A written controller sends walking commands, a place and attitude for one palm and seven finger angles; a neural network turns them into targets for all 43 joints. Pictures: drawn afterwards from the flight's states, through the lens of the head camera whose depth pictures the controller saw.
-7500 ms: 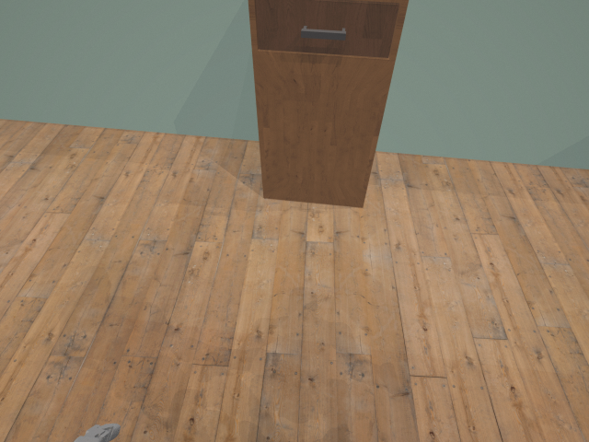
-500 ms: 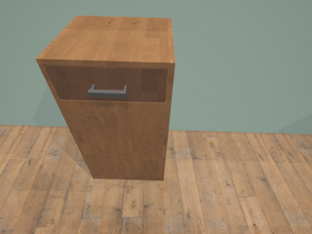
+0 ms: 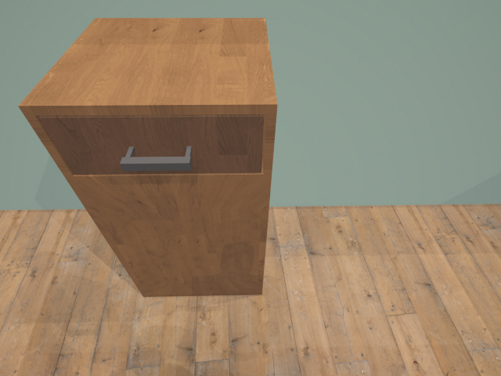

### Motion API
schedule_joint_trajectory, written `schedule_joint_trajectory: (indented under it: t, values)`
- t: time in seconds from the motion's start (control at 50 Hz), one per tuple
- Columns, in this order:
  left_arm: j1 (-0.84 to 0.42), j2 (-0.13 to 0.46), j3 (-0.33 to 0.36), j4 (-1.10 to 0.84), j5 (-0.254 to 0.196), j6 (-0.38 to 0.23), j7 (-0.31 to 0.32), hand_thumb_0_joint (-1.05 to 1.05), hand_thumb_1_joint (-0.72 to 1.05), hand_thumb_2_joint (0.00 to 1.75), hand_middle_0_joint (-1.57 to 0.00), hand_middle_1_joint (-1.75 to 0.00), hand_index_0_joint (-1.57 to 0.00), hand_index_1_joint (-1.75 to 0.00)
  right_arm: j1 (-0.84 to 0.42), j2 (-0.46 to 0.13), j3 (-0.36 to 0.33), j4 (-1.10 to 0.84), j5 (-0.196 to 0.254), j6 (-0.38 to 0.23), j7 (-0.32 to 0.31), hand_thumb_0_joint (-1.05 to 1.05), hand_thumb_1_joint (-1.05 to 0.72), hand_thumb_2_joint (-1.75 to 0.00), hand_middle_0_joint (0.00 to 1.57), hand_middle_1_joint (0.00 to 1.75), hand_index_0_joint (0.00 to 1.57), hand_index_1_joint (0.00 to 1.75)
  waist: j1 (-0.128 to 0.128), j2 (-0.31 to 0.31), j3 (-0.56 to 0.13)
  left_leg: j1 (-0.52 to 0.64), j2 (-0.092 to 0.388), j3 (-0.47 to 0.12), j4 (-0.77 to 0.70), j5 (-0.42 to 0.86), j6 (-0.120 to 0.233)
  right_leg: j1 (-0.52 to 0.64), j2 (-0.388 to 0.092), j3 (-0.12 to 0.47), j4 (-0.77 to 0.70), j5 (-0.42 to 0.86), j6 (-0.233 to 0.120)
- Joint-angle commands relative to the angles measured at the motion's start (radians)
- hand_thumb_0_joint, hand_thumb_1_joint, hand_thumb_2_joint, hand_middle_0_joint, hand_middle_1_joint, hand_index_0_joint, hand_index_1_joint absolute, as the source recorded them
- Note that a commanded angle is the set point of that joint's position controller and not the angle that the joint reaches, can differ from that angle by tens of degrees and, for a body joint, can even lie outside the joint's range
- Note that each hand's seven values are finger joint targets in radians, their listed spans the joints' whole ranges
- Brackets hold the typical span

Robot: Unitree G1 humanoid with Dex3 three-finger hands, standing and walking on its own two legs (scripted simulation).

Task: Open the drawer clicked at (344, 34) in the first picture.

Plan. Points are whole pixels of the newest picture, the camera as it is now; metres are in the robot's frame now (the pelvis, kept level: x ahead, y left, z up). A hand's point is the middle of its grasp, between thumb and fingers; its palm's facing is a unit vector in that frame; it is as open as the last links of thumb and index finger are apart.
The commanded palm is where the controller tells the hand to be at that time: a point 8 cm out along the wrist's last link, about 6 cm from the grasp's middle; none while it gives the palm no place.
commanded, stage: come to a stop and stand still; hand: left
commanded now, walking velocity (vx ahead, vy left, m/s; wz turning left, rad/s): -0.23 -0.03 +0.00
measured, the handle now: (158, 157) +0.52 +0.22 +0.04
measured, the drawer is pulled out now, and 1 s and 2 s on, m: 0.00 0.00 0.00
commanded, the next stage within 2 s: look again from close up in 1.14 s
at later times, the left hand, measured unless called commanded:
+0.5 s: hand out of the picture +0.05 +0.19 -0.16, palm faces +0.04 -0.97 -0.24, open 7.3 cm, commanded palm none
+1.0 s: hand out of the picture -0.06 +0.15 -0.16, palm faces +0.07 -0.99 -0.16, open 7.3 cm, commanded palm none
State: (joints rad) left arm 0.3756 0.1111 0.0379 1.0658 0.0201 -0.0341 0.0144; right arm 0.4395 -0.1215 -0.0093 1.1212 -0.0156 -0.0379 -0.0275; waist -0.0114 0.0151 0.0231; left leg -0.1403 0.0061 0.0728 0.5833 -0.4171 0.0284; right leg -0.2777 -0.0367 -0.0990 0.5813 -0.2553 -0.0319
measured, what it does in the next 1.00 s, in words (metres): stands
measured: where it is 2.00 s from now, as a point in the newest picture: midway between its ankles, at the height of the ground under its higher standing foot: outside the picture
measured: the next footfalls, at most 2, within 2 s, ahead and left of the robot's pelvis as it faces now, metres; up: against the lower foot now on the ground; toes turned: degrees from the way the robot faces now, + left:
none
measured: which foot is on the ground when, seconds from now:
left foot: down 0.00-1.00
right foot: down 0.00-1.00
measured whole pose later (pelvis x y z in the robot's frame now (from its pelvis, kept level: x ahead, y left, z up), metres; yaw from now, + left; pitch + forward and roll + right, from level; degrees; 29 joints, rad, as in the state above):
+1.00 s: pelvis -0.02 +0.00 +0.02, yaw +1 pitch -1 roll +0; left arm 0.37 0.11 0.00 1.12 0.02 0.00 0.04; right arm 0.35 -0.12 -0.01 1.15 -0.02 0.01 -0.02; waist 0.00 -0.01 0.01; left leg -0.18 0.03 0.12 0.41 -0.21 0.02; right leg -0.22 -0.03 -0.10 0.39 -0.16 -0.01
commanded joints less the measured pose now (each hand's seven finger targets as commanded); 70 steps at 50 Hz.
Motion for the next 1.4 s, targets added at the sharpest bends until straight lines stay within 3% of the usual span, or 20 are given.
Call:
schedule_joint_trajectory:
  t: [0.0, 0.04, 0.06, 0.08, 0.1, 0.18, 0.22, 0.3, 0.36, 0.4, 0.44, 0.52, 0.6, 0.84, 1.2, 1.22, 1.24, 1.26, 1.3, 1.38]
  values:
    - [0.179, 0.142, 0.022, 0.025, -0.004, -0.012, 0.034, 0.0, 0.9, 0.9, -0.2, -0.3, -0.2, -0.3, -0.049, -0.047, -0.01, -0.059, 0.012, 0.003, -0.017, 0.0, -0.9, -0.9, 0.2, 0.3, 0.2, 0.3, 0.062, -0.201, 0.015, -0.327, 0.049, -0.02, 0.25, -0.127, -0.015, 0.284, -0.343, 0.302, -0.198, 0.708, -0.195]
    - [0.031, 0.114, 0.005, -0.005, 0.002, 0.007, 0.041, 0.0, 0.9, 0.9, -0.2, -0.3, -0.2, -0.3, -0.026, -0.017, -0.01, -0.036, 0.02, 0.024, -0.015, 0.0, -0.9, -0.9, 0.2, 0.3, 0.2, 0.3, -0.002, -0.148, 0.066, -0.197, 0.08, -0.036, 0.057, -0.05, -0.023, 0.123, -0.277, 0.156, -0.169, 0.678, -0.15]
    - [-0.032, 0.111, 0.004, -0.022, -0.005, 0.019, 0.043, 0.0, 0.9, 0.9, -0.2, -0.3, -0.2, -0.3, 0.03, -0.01, -0.011, -0.009, 0.021, 0.029, -0.014, 0.0, -0.9, -0.9, 0.2, 0.3, 0.2, 0.3, -0.036, -0.129, 0.059, -0.091, 0.084, -0.031, -0.135, 0.169, -0.024, 0.063, -0.218, 0.097, -0.114, 0.551, -0.093]
    - [-0.029, 0.084, 0.001, -0.037, -0.014, 0.029, 0.042, 0.0, 0.9, 0.9, -0.2, -0.3, -0.2, -0.3, 0.053, -0.033, -0.016, 0.012, 0.016, 0.021, -0.015, 0.0, -0.9, -0.9, 0.2, 0.3, 0.2, 0.3, -0.02, -0.005, 0.056, -0.031, 0.113, -0.078, -0.195, 0.504, -0.012, 0.032, -0.123, 0.056, -0.058, 0.398, -0.026]
    - [0.006, 0.067, 0.002, -0.047, -0.016, 0.035, 0.045, 0.0, 0.9, 0.9, -0.2, -0.3, -0.2, -0.3, 0.019, -0.08, -0.019, 0.001, 0.006, 0.02, -0.017, 0.0, -0.9, -0.9, 0.2, 0.3, 0.2, 0.3, 0.017, 0.089, 0.034, -0.044, 0.191, -0.112, -0.176, 0.711, 0.018, 0.045, -0.075, 0.042, -0.071, 0.224, 0.02]
    - [0.003, 0.095, 0.006, -0.053, -0.008, 0.042, 0.051, 0.0, 0.9, 0.9, -0.2, -0.3, -0.2, -0.3, -0.042, -0.121, -0.039, -0.036, 0.009, 0.027, -0.027, 0.0, -0.9, -0.9, 0.2, 0.3, 0.2, 0.3, 0.013, 0.094, 0.009, 0.026, 0.198, -0.089, -0.127, 1.096, 0.028, 0.08, -0.059, 0.03, -0.022, 0.289, 0.035]
    - [-0.001, 0.105, 0.011, -0.069, -0.007, 0.047, 0.049, 0.0, 0.9, 0.9, -0.2, -0.3, -0.2, -0.3, -0.055, -0.144, -0.047, -0.041, 0.006, 0.034, -0.031, 0.0, -0.9, -0.9, 0.2, 0.3, 0.2, 0.3, 0.009, 0.07, -0.023, 0.094, 0.206, -0.09, -0.109, 1.142, 0.04, 0.049, -0.05, 0.029, -0.01, 0.222, 0.037]
    - [-0.03, 0.116, 0.021, -0.106, 0.002, 0.056, 0.038, 0.0, 0.9, 0.9, -0.2, -0.3, -0.2, -0.3, -0.092, -0.166, -0.063, -0.079, 0.0, 0.042, -0.03, 0.0, -0.9, -0.9, 0.2, 0.3, 0.2, 0.3, 0.007, 0.062, -0.032, 0.079, 0.214, -0.088, -0.104, 1.008, 0.055, 0.045, -0.042, 0.035, -0.019, 0.203, 0.031]
    - [-0.016, 0.138, 0.023, -0.106, 0.007, 0.054, 0.035, 0.0, 0.9, 0.9, -0.2, -0.3, -0.2, -0.3, -0.125, -0.149, -0.061, -0.101, -0.001, 0.046, -0.025, 0.0, -0.9, -0.9, 0.2, 0.3, 0.2, 0.3, 0.012, -0.031, -0.059, -0.032, 0.15, -0.046, -0.069, 0.657, 0.016, 0.135, -0.099, 0.101, -0.054, 0.471, 0.0]
    - [-0.023, 0.163, 0.019, -0.105, 0.006, 0.047, 0.035, 0.0, 0.9, 0.9, -0.2, -0.3, -0.2, -0.3, -0.132, -0.125, -0.053, -0.106, 0.002, 0.05, -0.016, 0.0, -0.9, -0.9, 0.2, 0.3, 0.2, 0.3, 0.005, -0.088, -0.091, -0.041, 0.1, -0.009, -0.046, 0.449, -0.013, 0.141, -0.162, 0.149, -0.083, 0.548, -0.037]
    - [-0.063, 0.173, 0.013, -0.102, 0.002, 0.043, 0.032, 0.0, 0.9, 0.9, -0.2, -0.3, -0.2, -0.3, -0.139, -0.107, -0.044, -0.102, 0.005, 0.053, -0.01, 0.0, -0.9, -0.9, 0.2, 0.3, 0.2, 0.3, -0.008, -0.113, -0.074, -0.027, 0.084, -0.011, -0.069, 0.317, -0.022, 0.091, -0.182, 0.165, -0.127, 0.469, -0.055]
    - [-0.091, 0.148, -0.006, -0.086, 0.0, 0.042, 0.029, 0.0, 0.9, 0.9, -0.2, -0.3, -0.2, -0.3, -0.177, -0.128, -0.028, -0.084, 0.001, 0.042, 0.0, 0.0, -0.9, -0.9, 0.2, 0.3, 0.2, 0.3, 0.008, -0.006, 0.014, -0.068, 0.135, -0.07, -0.217, 0.294, -0.003, 0.072, -0.093, 0.112, -0.167, 0.196, 0.016]
    - [-0.068, 0.144, -0.016, -0.053, 0.0, 0.035, 0.029, 0.0, 0.9, 0.9, -0.2, -0.3, -0.2, -0.3, -0.178, -0.129, -0.02, -0.063, 0.003, 0.04, 0.006, 0.0, -0.9, -0.9, 0.2, 0.3, 0.2, 0.3, 0.016, -0.002, 0.057, -0.101, 0.123, -0.076, -0.275, 0.144, -0.007, 0.077, -0.089, 0.121, -0.246, 0.053, 0.024]
    - [0.009, 0.115, -0.021, 0.001, -0.001, 0.024, 0.029, 0.0, 0.9, 0.9, -0.2, -0.3, -0.2, -0.3, -0.073, -0.105, -0.014, -0.014, -0.001, 0.041, 0.006, 0.0, -0.9, -0.9, 0.2, 0.3, 0.2, 0.3, 0.007, -0.031, 0.084, -0.111, 0.102, -0.071, -0.298, 0.052, -0.006, 0.022, -0.085, 0.129, -0.32, -0.097, 0.027]
    - [0.098, 0.042, -0.029, 0.051, 0.0, 0.015, 0.038, 0.0, 0.9, 0.9, -0.2, -0.3, -0.2, -0.3, 0.002, -0.052, -0.008, 0.022, 0.005, 0.026, -0.006, 0.0, -0.9, -0.9, 0.2, 0.3, 0.2, 0.3, 0.011, -0.021, 0.084, -0.127, 0.119, -0.075, -0.304, 0.081, -0.002, 0.037, -0.076, 0.108, -0.254, 0.032, 0.02]
    - [0.098, 0.101, -0.043, 0.067, 0.013, -0.001, 0.064, 0.0, 0.9, 0.9, -0.2, -0.3, -0.2, -0.3, -0.144, -0.099, 0.001, -0.065, 0.003, 0.009, 0.011, 0.0, -0.9, -0.9, 0.2, 0.3, 0.2, 0.3, 0.052, -0.006, 0.162, -0.22, 0.126, -0.013, -0.1, 0.178, -0.036, -0.007, -0.119, 0.125, -0.203, 0.217, 0.004]
    - [0.064, 0.13, -0.033, 0.032, 0.002, -0.006, 0.053, 0.0, 0.9, 0.9, -0.2, -0.3, -0.2, -0.3, -0.074, -0.05, -0.003, -0.084, 0.003, 0.022, 0.012, 0.0, -0.9, -0.9, 0.2, 0.3, 0.2, 0.3, -0.008, 0.02, 0.039, -0.139, 0.065, -0.038, -0.111, 0.058, -0.033, -0.026, -0.142, 0.178, -0.248, -0.108, -0.021]
    - [0.033, 0.136, -0.027, 0.011, 0.001, -0.006, 0.046, 0.0, 0.9, 0.9, -0.2, -0.3, -0.2, -0.3, -0.021, -0.059, -0.001, -0.08, -0.002, 0.021, 0.016, 0.0, -0.9, -0.9, 0.2, 0.3, 0.2, 0.3, -0.023, 0.019, 0.008, -0.126, 0.066, -0.04, -0.119, 0.051, -0.02, -0.065, -0.124, 0.162, -0.22, -0.223, -0.029]
    - [0.017, 0.112, -0.029, -0.003, -0.001, 0.001, 0.036, 0.0, 0.9, 0.9, -0.2, -0.3, -0.2, -0.3, -0.002, -0.063, 0.0, -0.091, -0.009, 0.018, 0.016, 0.0, -0.9, -0.9, 0.2, 0.3, 0.2, 0.3, -0.022, 0.077, 0.015, -0.161, 0.094, -0.079, -0.187, 0.009, 0.007, -0.064, -0.077, 0.108, -0.157, -0.178, -0.024]
    - [0.029, 0.074, -0.04, 0.006, 0.001, 0.005, 0.025, 0.0, 0.9, 0.9, -0.2, -0.3, -0.2, -0.3, -0.03, -0.087, 0.003, -0.109, -0.005, 0.01, 0.01, 0.0, -0.9, -0.9, 0.2, 0.3, 0.2, 0.3, 0.005, 0.008, 0.087, -0.243, 0.114, -0.123, -0.272, -0.024, 0.027, 0.005, -0.053, 0.083, -0.132, -0.056, -0.015]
